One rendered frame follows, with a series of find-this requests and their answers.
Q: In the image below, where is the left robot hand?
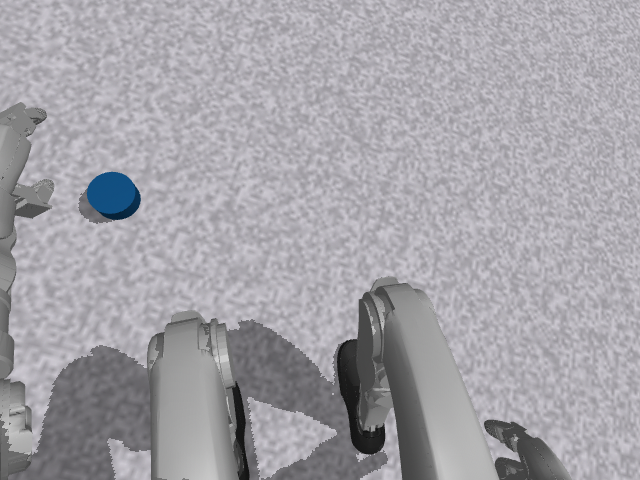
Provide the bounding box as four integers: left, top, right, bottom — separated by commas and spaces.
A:
0, 102, 54, 218

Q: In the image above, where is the tin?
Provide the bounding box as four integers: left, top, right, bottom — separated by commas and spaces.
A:
87, 172, 141, 220

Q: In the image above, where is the right robot foot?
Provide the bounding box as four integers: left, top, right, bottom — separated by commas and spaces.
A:
337, 339, 385, 454

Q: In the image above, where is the left robot arm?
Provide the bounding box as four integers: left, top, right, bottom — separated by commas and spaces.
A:
0, 188, 32, 480

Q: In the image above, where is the right robot hand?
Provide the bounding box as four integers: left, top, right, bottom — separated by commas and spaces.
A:
484, 420, 572, 480

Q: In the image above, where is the left robot foot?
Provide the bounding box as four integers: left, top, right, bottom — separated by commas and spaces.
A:
232, 380, 249, 480

